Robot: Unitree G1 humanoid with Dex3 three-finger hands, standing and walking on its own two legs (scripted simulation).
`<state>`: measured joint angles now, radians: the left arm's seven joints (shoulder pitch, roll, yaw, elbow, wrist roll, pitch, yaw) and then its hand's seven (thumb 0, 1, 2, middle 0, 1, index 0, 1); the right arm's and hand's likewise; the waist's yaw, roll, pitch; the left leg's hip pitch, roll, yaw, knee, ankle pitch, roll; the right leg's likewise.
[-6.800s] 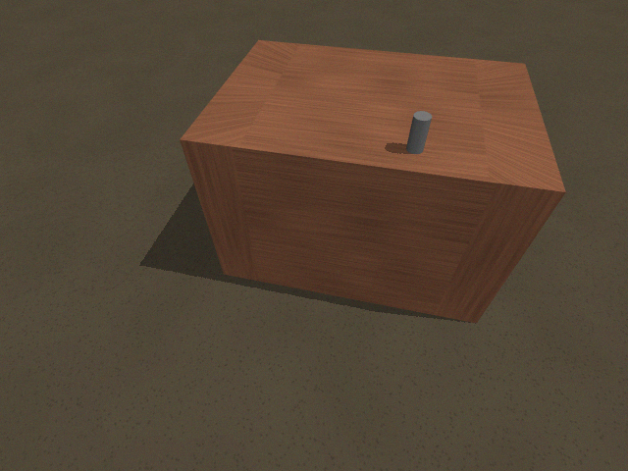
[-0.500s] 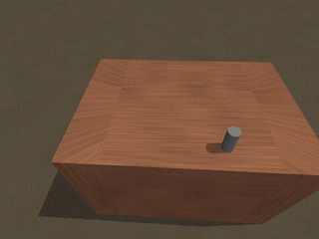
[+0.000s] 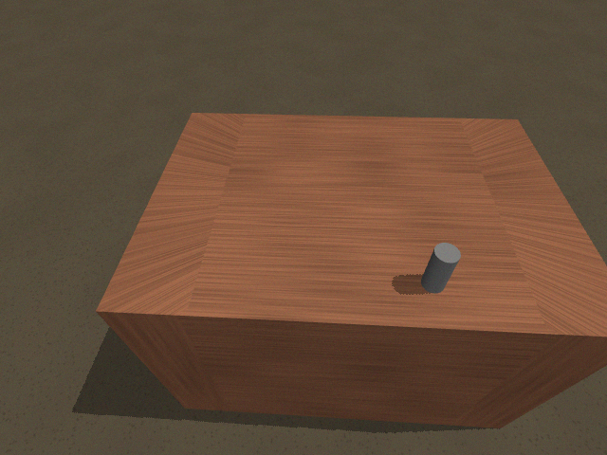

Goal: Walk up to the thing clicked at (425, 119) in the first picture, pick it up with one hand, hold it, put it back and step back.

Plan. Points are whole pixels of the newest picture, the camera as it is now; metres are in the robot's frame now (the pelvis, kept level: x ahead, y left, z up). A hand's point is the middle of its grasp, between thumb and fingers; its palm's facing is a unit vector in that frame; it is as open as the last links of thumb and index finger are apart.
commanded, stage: stand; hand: right
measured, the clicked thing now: (439, 268) +0.44 -0.22 -0.08
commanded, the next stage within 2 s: rise first in 0.38 s
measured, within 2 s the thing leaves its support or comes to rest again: neither
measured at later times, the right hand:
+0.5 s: hand out of the picture +0.07 -0.25 -0.16, palm faces -0.03 +0.94 -0.34, open 7.4 cm
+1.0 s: hand (526, 452) +0.15 -0.27 -0.08, palm faces +0.29 +0.88 -0.37, open 16.1 cm
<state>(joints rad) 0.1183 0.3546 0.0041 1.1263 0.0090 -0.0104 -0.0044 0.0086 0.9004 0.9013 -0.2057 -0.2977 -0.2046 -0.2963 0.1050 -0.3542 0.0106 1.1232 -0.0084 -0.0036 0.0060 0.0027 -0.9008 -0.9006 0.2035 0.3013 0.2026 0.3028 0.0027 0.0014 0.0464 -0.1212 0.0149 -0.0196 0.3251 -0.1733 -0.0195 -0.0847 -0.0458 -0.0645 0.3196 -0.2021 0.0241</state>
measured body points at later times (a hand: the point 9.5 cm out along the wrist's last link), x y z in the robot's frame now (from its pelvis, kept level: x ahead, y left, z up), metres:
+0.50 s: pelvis +0.00 +0.00 +0.00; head +0.01 +0.00 +0.45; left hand +0.07 +0.30 -0.13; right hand +0.07 -0.30 -0.13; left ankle +0.00 +0.13 -0.75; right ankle -0.02 -0.13 -0.75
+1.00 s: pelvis +0.00 +0.00 -0.01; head +0.02 +0.02 +0.44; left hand +0.17 +0.27 -0.10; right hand +0.13 -0.31 -0.06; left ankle +0.00 +0.13 -0.75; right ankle -0.02 -0.13 -0.75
